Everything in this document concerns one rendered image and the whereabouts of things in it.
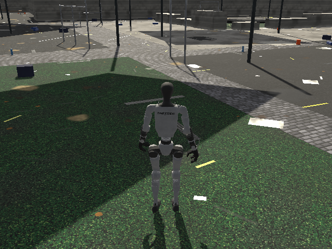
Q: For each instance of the robot left thigh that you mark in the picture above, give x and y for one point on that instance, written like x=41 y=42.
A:
x=153 y=152

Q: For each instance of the left robot upper arm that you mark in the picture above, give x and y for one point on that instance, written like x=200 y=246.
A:
x=147 y=118

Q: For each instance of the left robot hand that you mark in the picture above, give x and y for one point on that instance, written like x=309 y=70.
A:
x=143 y=144

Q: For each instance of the robot right forearm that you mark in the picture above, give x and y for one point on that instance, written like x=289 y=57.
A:
x=191 y=140

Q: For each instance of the right robot upper arm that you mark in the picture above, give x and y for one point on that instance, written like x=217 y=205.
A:
x=185 y=118

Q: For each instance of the robot left forearm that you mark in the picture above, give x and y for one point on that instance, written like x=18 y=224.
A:
x=143 y=136

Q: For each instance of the right robot hand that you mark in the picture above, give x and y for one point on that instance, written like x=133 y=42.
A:
x=195 y=155

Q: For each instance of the left robot shin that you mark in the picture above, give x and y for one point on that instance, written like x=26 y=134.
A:
x=155 y=184

